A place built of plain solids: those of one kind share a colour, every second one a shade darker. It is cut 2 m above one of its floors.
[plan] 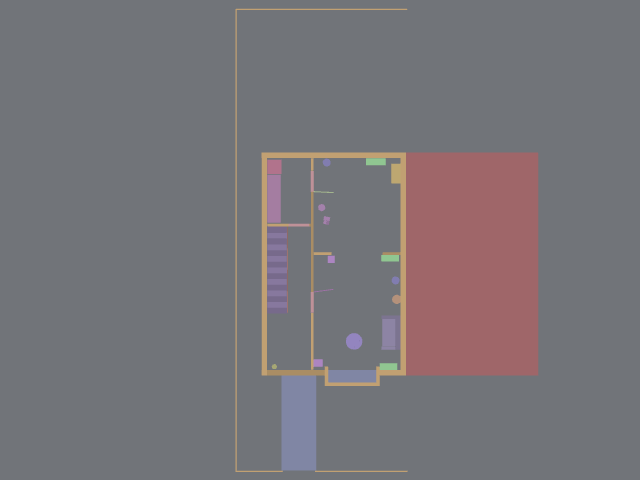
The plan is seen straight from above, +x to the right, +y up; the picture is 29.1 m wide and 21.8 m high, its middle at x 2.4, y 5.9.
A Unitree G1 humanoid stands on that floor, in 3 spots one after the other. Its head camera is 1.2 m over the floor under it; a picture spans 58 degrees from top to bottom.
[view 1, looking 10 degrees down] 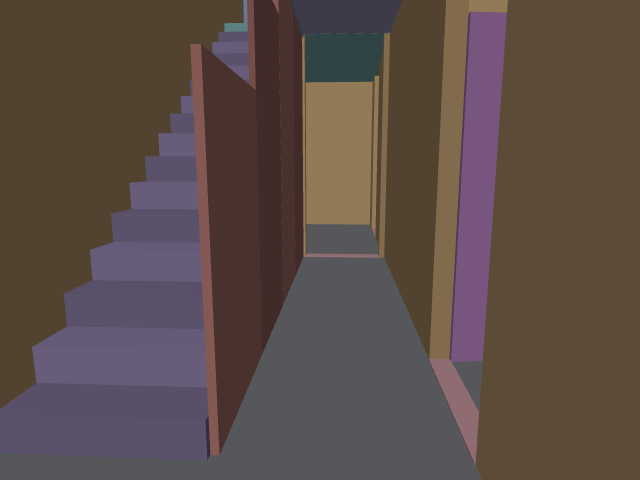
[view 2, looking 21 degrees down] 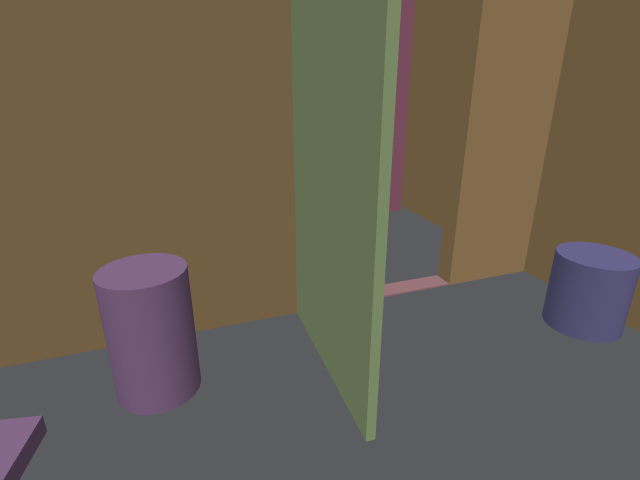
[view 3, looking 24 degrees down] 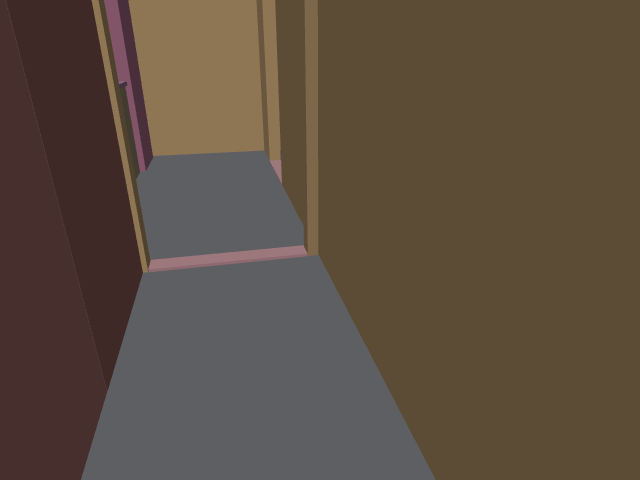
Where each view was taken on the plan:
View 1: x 1.44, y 0.99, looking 93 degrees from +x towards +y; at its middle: ground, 6.91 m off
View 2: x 4.06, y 7.49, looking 160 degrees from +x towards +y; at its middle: door_leaf_kitchen_side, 1.77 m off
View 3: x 1.44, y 4.11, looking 77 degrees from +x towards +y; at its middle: wall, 2.66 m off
